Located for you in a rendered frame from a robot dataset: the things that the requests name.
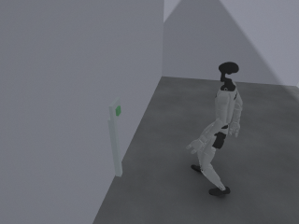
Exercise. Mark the left robot hand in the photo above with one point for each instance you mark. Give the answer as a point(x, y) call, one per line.
point(196, 145)

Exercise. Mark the right robot forearm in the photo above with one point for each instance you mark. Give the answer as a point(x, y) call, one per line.
point(237, 114)

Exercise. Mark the robot left foot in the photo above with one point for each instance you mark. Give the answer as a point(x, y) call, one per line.
point(217, 191)

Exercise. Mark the panel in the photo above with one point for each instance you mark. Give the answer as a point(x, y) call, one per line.
point(114, 135)

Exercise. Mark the right robot hand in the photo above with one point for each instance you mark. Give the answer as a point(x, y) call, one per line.
point(234, 128)

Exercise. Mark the right robot upper arm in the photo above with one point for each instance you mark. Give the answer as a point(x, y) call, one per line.
point(238, 100)

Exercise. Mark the button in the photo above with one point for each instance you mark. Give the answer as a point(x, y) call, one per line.
point(118, 110)

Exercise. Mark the left robot forearm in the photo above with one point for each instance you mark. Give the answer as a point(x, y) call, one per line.
point(210, 132)

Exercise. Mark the left robot upper arm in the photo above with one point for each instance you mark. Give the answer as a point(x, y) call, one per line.
point(223, 101)

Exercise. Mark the robot right shin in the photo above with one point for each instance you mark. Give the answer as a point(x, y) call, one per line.
point(199, 153)

